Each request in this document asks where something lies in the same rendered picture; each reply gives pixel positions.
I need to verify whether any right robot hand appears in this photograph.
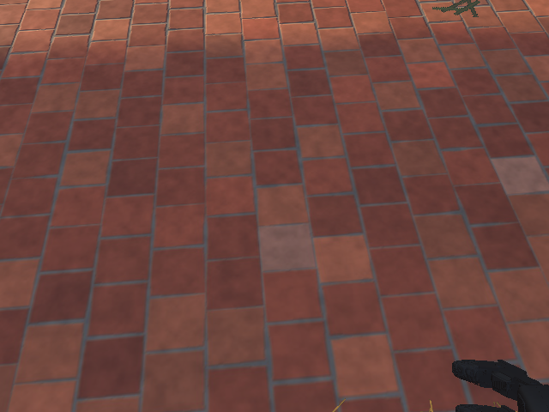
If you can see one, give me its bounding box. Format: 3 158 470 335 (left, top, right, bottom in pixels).
452 360 549 412

